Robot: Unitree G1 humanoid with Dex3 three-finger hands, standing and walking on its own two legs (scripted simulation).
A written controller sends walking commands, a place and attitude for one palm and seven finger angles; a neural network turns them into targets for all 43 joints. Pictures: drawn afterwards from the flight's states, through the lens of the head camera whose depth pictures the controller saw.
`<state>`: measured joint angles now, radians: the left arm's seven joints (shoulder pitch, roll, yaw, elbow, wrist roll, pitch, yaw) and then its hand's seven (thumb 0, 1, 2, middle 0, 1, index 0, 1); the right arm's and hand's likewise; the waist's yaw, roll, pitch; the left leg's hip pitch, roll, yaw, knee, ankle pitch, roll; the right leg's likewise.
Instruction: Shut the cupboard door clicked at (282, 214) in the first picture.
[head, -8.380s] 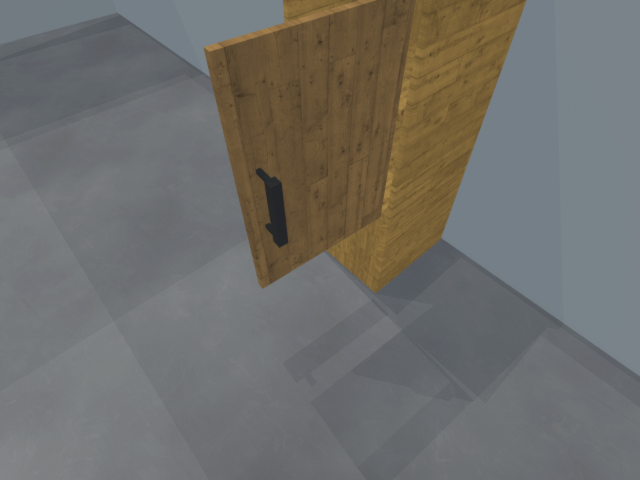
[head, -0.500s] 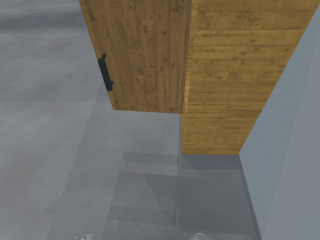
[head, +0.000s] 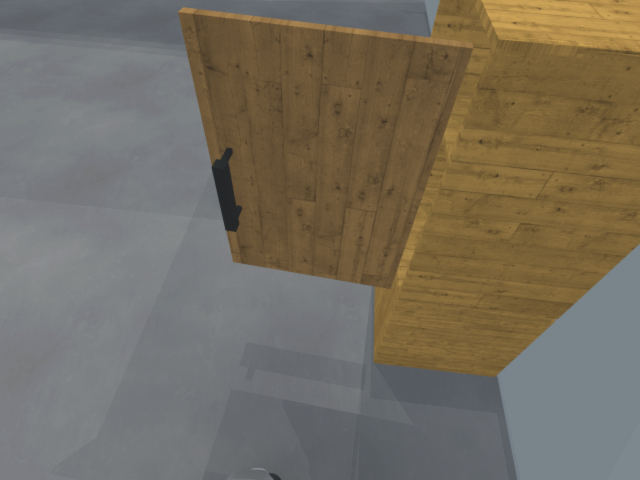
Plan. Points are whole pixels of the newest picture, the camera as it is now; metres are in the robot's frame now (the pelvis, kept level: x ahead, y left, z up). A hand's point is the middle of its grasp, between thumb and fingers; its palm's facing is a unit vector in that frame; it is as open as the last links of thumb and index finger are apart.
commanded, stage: take the last steps up to it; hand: left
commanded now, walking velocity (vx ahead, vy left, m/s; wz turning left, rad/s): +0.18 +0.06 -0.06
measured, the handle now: (230, 190) +0.60 +0.25 -0.06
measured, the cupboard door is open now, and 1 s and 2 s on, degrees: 86 86 86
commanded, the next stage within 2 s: come to a stop and stand still in 0.10 s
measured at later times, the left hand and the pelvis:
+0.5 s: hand (205, 420) +0.22 +0.20 -0.17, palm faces -0.07 -0.98 -0.21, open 7.4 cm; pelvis +0.12 +0.03 +0.00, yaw -3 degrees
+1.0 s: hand (200, 478) +0.14 +0.18 -0.17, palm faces +0.01 -0.98 -0.20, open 7.4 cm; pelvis +0.10 +0.01 +0.00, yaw -2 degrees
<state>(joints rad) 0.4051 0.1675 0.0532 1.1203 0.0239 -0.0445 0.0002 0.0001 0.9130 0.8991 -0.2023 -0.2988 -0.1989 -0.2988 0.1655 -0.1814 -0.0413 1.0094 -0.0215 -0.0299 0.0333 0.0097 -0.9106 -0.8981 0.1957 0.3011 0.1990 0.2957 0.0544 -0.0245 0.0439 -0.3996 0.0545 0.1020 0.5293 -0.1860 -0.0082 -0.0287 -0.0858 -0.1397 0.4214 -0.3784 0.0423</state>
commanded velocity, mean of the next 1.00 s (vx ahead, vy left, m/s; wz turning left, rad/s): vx -0.08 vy -0.01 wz -0.01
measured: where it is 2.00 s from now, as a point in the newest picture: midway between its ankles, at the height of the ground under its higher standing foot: outside the picture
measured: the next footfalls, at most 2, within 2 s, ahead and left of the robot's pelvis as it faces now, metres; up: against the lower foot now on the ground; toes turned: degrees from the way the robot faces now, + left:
left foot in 0.02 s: +0.14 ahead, +0.12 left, +0.00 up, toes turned +6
right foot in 0.36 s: +0.16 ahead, -0.08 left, +0.00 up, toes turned -5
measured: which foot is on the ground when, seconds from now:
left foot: up 0.00-0.00, down 0.02-0.76, up 0.78-0.98, down 1.00-1.00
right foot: down 0.00-0.02, up 0.04-0.34, down 0.36-1.00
